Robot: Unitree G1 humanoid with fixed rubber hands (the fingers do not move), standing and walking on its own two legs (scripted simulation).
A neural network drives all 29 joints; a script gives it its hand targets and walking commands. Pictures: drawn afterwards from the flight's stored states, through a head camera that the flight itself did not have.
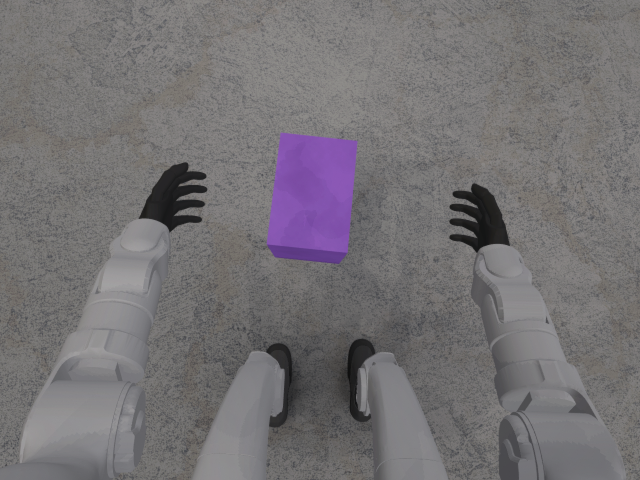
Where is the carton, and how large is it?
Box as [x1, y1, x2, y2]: [267, 133, 357, 263]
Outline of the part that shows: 281,133 267,245 276,257 338,263 347,252 357,141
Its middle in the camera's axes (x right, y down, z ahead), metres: -0.02 -0.09 +0.99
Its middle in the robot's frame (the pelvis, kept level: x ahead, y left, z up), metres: +0.55 +0.02 -0.59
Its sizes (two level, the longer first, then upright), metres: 0.263 0.179 0.233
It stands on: the floor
